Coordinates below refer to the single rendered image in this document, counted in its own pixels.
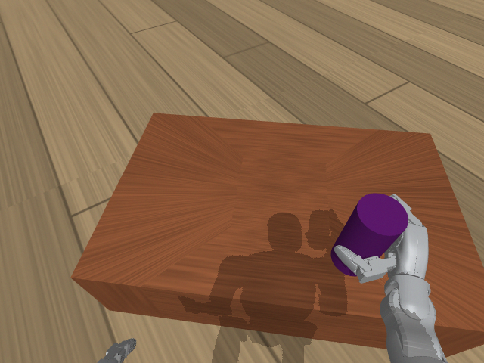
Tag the left robot hand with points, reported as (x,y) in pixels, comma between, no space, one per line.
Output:
(117,352)

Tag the can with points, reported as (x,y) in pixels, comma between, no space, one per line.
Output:
(376,222)

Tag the right robot hand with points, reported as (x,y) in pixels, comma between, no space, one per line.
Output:
(407,255)

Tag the right robot arm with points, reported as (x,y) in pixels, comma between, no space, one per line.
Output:
(409,316)

